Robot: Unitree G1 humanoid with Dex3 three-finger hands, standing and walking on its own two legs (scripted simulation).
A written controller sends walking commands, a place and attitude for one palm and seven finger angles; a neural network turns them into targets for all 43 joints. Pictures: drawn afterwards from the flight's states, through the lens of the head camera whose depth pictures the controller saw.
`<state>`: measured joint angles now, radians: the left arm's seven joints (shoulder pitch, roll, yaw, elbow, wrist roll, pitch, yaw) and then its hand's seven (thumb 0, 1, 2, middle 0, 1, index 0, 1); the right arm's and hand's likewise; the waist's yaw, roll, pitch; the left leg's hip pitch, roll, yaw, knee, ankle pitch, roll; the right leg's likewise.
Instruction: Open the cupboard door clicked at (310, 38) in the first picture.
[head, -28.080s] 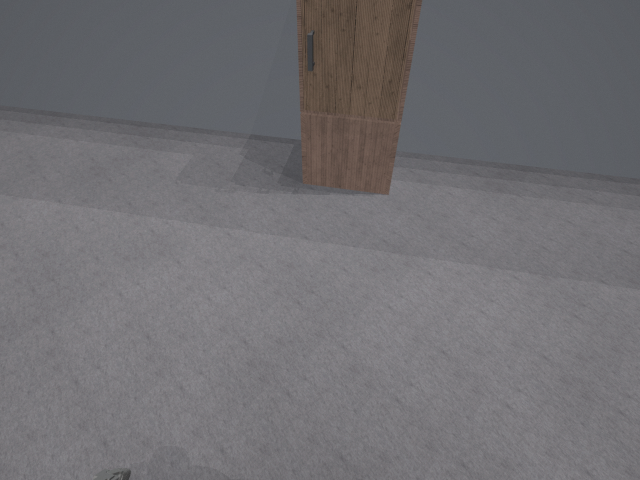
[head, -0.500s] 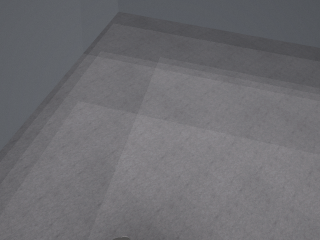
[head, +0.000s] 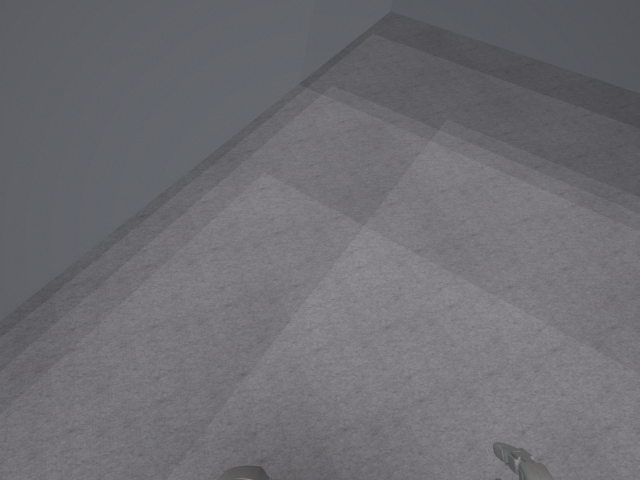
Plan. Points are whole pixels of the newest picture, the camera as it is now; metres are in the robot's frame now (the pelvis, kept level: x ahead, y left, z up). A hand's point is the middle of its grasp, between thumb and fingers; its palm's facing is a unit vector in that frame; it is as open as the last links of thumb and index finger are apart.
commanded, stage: turn to face it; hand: left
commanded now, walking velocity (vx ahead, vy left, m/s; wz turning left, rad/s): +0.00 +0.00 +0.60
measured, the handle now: out of the picture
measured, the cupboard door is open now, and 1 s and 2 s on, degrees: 45 45 45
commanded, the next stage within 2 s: none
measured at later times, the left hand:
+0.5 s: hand out of the picture +0.03 +0.15 -0.15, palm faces +0.32 -0.91 -0.26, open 7.4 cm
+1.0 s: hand out of the picture -0.01 +0.13 -0.15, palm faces +0.60 -0.73 -0.32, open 7.4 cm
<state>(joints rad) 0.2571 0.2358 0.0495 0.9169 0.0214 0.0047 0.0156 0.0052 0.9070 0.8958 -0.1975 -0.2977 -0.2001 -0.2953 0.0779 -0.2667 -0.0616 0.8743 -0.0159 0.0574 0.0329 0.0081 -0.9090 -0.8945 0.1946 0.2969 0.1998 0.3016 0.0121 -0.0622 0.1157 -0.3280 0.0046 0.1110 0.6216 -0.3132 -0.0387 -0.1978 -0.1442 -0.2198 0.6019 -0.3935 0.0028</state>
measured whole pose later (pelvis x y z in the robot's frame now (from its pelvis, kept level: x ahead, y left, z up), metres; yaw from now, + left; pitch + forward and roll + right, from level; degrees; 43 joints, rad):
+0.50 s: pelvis +0.02 -0.06 +0.01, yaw +19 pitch +0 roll +3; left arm 0.22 0.20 0.04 0.87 0.03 0.01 0.02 0.01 0.91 0.90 -0.20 -0.30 -0.20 -0.30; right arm 0.13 -0.24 -0.07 0.90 -0.01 0.08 0.04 0.01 -0.91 -0.89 0.20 0.30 0.20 0.30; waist 0.00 -0.03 0.11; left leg -0.42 0.01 0.06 0.92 -0.48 -0.06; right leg -0.25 -0.13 -0.17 0.55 -0.29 -0.01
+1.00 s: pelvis +0.04 -0.10 +0.00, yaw +38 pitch +0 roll +1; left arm 0.17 0.23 0.06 0.85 0.02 0.02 0.02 0.01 0.91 0.90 -0.19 -0.30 -0.20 -0.29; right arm 0.16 -0.26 -0.08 0.91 -0.02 0.08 0.02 0.01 -0.90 -0.89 0.20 0.30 0.21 0.30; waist -0.01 0.03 0.11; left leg -0.46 -0.02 -0.07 0.98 -0.47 -0.04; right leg -0.29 -0.06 -0.09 0.62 -0.33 -0.01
